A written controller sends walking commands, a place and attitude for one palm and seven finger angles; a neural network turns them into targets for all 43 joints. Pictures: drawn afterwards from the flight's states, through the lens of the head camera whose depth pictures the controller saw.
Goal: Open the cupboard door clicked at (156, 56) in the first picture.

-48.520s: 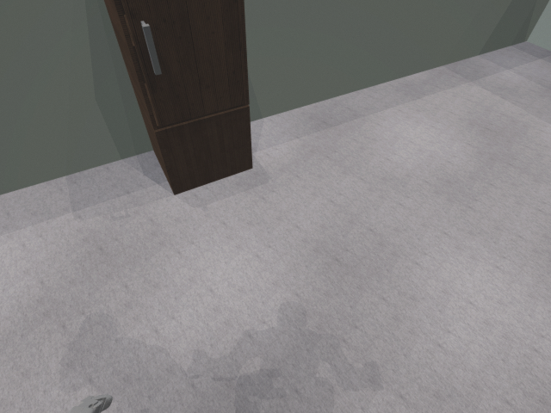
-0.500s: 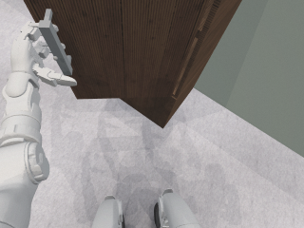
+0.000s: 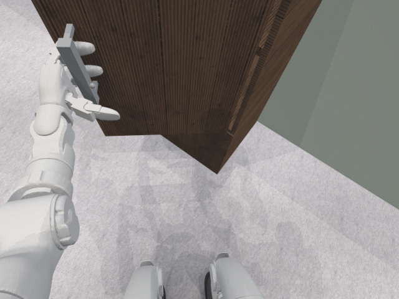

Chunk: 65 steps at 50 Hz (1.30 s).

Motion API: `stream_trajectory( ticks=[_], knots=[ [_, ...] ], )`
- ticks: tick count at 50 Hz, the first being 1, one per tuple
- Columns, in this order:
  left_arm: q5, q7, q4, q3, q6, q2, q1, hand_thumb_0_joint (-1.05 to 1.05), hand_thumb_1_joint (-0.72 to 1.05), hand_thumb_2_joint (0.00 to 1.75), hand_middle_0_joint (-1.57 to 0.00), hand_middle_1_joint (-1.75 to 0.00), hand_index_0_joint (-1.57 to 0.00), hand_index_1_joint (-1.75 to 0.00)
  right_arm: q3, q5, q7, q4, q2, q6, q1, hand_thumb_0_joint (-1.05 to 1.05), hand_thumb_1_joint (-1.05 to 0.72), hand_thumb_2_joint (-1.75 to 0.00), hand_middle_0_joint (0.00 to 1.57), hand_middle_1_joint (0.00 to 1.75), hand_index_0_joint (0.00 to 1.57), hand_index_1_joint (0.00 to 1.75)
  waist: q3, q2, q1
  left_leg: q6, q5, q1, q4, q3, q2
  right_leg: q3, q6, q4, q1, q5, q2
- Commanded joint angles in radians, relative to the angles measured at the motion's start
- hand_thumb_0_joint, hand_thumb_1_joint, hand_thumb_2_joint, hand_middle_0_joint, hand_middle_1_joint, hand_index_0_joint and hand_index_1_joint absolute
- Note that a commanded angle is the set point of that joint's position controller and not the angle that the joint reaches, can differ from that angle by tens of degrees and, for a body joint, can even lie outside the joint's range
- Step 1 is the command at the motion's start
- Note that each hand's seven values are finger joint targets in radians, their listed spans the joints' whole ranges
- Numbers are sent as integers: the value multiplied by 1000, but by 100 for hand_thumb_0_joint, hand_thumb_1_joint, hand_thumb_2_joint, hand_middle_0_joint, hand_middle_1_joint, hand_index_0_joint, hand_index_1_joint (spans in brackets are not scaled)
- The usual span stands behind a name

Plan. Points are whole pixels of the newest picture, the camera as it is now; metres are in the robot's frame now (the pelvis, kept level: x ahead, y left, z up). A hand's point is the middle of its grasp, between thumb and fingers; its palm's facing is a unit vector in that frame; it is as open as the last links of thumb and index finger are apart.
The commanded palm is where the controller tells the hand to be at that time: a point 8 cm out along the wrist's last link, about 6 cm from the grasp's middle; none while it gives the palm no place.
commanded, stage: slide the fingers in behind the handle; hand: left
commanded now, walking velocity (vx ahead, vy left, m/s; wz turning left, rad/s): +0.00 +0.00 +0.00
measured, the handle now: (82, 68) +0.56 +0.20 +0.06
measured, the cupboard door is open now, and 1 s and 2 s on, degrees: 41 41 68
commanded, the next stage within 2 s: close the thumb around the handle in 0.32 s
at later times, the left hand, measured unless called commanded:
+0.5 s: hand (92, 86) +0.51 +0.17 +0.07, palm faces +0.00 -1.00 -0.02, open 14.0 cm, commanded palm +0.49 +0.21 +0.07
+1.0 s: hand (92, 85) +0.52 +0.17 +0.07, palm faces -0.01 -1.00 -0.01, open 6.2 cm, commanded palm +0.49 +0.21 +0.07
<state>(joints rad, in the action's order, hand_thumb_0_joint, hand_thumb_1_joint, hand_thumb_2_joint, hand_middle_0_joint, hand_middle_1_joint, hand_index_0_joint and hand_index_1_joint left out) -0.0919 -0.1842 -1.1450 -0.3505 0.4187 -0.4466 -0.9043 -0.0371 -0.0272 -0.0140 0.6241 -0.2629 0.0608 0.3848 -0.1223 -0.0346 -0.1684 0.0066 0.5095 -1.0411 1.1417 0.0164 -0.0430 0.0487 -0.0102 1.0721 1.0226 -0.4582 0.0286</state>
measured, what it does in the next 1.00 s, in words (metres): stands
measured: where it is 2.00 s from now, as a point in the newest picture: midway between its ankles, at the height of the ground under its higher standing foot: outside the picture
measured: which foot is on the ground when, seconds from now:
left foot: down 0.00-1.00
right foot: down 0.00-1.00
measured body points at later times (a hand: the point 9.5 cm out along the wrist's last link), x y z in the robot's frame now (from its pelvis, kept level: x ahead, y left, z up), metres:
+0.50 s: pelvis +0.00 +0.00 +0.00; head +0.14 +0.02 +0.43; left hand +0.50 +0.22 +0.07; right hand +0.01 -0.26 -0.12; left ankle +0.01 +0.11 -0.65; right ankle +0.02 -0.12 -0.65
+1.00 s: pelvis +0.00 +0.00 +0.00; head +0.14 +0.02 +0.43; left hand +0.51 +0.22 +0.07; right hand +0.00 -0.26 -0.11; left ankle +0.01 +0.11 -0.65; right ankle +0.02 -0.12 -0.65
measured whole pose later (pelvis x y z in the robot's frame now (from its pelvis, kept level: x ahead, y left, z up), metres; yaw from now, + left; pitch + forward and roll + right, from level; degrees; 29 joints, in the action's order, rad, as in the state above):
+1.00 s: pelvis +0.00 +0.00 +0.00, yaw +0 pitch +24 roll -3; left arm -0.09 -0.20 -1.16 -0.37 0.42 -0.46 -0.92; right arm -0.04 -0.03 -0.01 0.63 -0.27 0.06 0.38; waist -0.12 -0.04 -0.18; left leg 0.01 0.51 -1.06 1.15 0.01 -0.04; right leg 0.04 0.00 1.08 1.04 -0.46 0.03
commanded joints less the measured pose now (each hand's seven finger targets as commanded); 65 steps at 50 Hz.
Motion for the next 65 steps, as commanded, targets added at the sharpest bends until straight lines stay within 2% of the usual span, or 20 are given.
stream_trajectory(
  ticks=[1,5,10,15,16,17,19,21,28,35,42,46,48,50,53,55,58,61,62,65],
  knots=[
    [4,-11,221,16,84,-171,-449,0,-50,30,-30,-120,-30,-120,69,2,10,-40,-172,-14,163,0,-90,-90,20,30,20,30,-492,-112,-27,15,-391,378,-114,27,27,-20,-13,-119,-210,333,19],
    [-5,-19,227,21,90,-154,-438,0,-50,30,-30,-120,-30,-120,71,1,10,-39,-171,-14,161,0,-90,-90,20,30,20,30,-513,-125,-23,11,-435,415,-113,32,25,-15,-15,-112,-201,355,20],
    [-5,-17,189,6,83,-180,-461,0,-50,30,-30,-120,-30,-120,67,4,17,-33,-175,-15,157,0,-90,-90,20,30,20,30,-473,-75,-33,19,-367,347,-114,30,29,-22,-11,-118,-212,319,18],
    [-5,-20,219,18,90,-160,-441,0,-50,30,-30,-120,-30,-120,70,2,14,-36,-170,-15,158,0,-90,-90,20,30,20,30,-526,-127,-19,11,-446,415,-108,35,26,-14,-15,-105,-198,357,18],
    [-8,-20,205,35,84,-138,-454,0,-50,30,-30,-120,-30,-120,69,2,13,-33,-169,-15,155,0,-90,-90,20,30,20,30,-493,-105,-36,13,-422,395,-106,33,25,-13,-11,-111,-185,344,18],
    [-7,-16,194,12,80,-168,-459,0,-50,30,-30,-120,-30,-120,69,3,15,-29,-175,-14,159,0,-90,-90,20,30,20,30,-474,-78,-34,15,-401,374,-110,36,24,-15,-11,-115,-194,331,19],
    [-6,-16,205,-2,81,-193,-478,0,-50,30,-30,-120,-30,-120,67,2,18,-34,-176,-16,158,0,-90,-90,20,30,20,30,-477,-95,-34,20,-380,355,-108,29,29,-22,-13,-116,-206,327,18],
    [-3,-17,191,1,78,-187,-473,0,-50,30,-30,-120,-30,-120,67,3,18,-33,-174,-15,156,0,-90,-90,20,30,20,30,-486,-94,-31,17,-378,352,-109,31,29,-21,-11,-114,-209,324,16],
    [4,-16,178,13,68,-185,-493,0,-11,47,-33,-124,-33,-124,65,2,19,-33,-178,-15,159,0,-90,-90,20,30,20,30,-470,-93,-44,16,-354,351,-111,38,25,-15,-11,-115,-173,287,16],
    [1,-14,197,-25,76,-223,-474,0,28,64,-36,-128,-36,-128,65,-2,18,-37,-180,-17,166,0,-90,-90,20,30,20,30,-529,-109,-26,17,-393,364,-102,35,27,-19,-12,-106,-204,324,17],
    [-2,-17,180,-4,65,-195,-466,0,68,80,-38,-133,-38,-133,64,2,19,-39,-178,-15,162,0,-90,-90,20,30,20,30,-477,-90,-36,18,-353,339,-109,32,26,-17,-9,-117,-188,292,19],
    [-3,-17,204,-34,71,-229,-454,0,90,90,-40,-135,-40,-135,65,0,20,-42,-178,-16,166,0,-90,-90,20,30,20,30,-518,-103,-23,17,-392,355,-108,29,26,-19,-11,-110,-217,329,19],
    [-5,-21,181,-39,66,-231,-419,0,90,90,-40,-135,-40,-135,63,3,19,-45,-176,-14,163,0,-90,-90,20,30,20,30,-493,-78,-17,18,-375,323,-109,23,27,-22,-10,-114,-234,329,20],
    [-2,-21,208,-25,76,-222,-446,0,90,90,-40,-135,-40,-135,63,3,20,-45,-174,-15,160,0,-90,-90,20,30,20,30,-500,-125,-16,13,-395,360,-113,29,26,-17,-13,-109,-209,328,20],
    [-7,-14,217,-10,74,-194,-454,0,90,90,-40,-135,-40,-135,67,1,18,-41,-177,-14,160,0,-90,-90,20,30,20,30,-496,-118,-27,11,-403,389,-114,36,21,-10,-12,-113,-181,315,21],
    [-8,-10,243,-27,85,-213,-445,0,90,90,-40,-135,-40,-135,69,-2,17,-42,-179,-15,165,0,-90,-90,20,30,20,30,-537,-126,-14,9,-441,415,-113,39,21,-10,-14,-105,-199,341,21],
    [-8,-5,265,12,88,-161,-448,0,90,90,-40,-135,-40,-135,72,-1,13,-40,-173,-14,160,0,-90,-90,20,30,20,30,-525,-128,-21,6,-451,434,-117,38,20,-6,-13,-111,-190,346,22],
    [-8,-2,257,-9,94,-182,-424,0,90,90,-40,-135,-40,-135,73,-1,14,-38,-174,-12,162,0,-90,-90,20,30,20,30,-531,-99,-16,9,-463,413,-114,34,22,-12,-11,-111,-224,376,22],
    [-1,0,243,-41,96,-238,-450,0,90,90,-40,-135,-40,-135,71,0,18,-31,-180,-11,161,0,-90,-90,20,30,20,30,-507,-96,-20,10,-449,395,-112,34,20,-15,-11,-111,-218,370,21],
    [-8,-15,240,-27,98,-196,-349,0,90,90,-40,-135,-40,-135,70,4,16,-47,-170,-11,152,0,-90,-90,20,30,20,30,-518,-104,6,9,-462,403,-121,25,26,-14,-14,-110,-245,385,21]
  ],
)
